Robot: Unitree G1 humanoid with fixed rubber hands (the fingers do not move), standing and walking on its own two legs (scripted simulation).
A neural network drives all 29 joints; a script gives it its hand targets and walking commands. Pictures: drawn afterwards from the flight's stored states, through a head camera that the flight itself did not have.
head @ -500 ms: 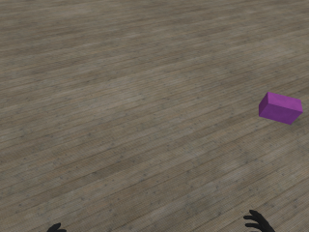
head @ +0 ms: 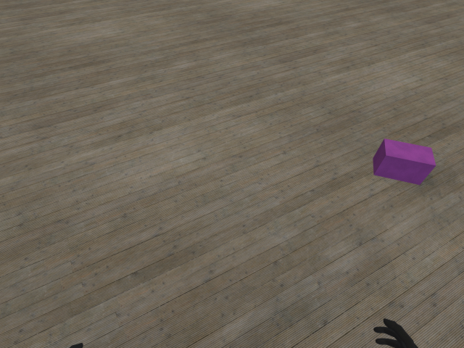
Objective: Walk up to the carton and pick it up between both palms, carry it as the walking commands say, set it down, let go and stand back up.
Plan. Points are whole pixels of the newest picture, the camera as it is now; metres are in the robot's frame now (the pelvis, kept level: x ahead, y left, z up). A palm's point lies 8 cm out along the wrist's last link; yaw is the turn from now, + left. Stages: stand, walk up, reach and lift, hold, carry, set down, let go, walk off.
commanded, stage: walk up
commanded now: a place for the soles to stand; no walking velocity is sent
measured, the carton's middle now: (401, 161) +1.18 -0.96 -0.69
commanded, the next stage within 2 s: none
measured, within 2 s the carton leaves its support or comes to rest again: neither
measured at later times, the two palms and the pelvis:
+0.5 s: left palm (144, 265) +0.29 +0.20 -0.11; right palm out of the picture +0.10 -0.41 -0.11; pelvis +0.12 -0.08 -0.03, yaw -20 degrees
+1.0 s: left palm (233, 184) +0.52 +0.02 -0.11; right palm out of the picture +0.15 -0.52 -0.11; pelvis +0.26 -0.19 -0.03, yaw -32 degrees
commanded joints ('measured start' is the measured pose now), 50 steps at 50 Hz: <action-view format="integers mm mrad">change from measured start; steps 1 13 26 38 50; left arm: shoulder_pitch -163 219 -81 293 46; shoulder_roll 219 434 281 392 347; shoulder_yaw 72 148 67 157 96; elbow -201 -175 -345 -186 -294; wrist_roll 8 -46 -19 -46 -42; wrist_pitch -13 -44 -80 -91 -106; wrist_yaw -52 -47 1 -18 6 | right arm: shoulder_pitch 55 -104 295 206 243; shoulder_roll -389 -294 -482 -304 -327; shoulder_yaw -127 -47 -125 -44 -76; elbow -110 -247 -206 -277 -211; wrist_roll -4 18 1 32 -5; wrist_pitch -46 -48 -109 -89 -83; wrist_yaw -28 14 -15 7 30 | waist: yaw -101 115 -140 138 -49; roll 116 -312 61 -248 -129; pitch -45 -21 56 -161 -40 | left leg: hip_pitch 195 -651 133 -607 -282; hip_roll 508 39 506 73 92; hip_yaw -392 -46 -757 146 -33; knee -291 756 -272 832 390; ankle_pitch -233 -288 -451 321 -28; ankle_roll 243 25 227 47 35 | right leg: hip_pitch -475 236 -708 450 -226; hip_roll -140 -312 26 -148 -199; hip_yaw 88 750 193 392 357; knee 277 -564 503 -273 -295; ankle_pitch -20 -443 -53 -155 -260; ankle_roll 8 -269 -4 -221 -259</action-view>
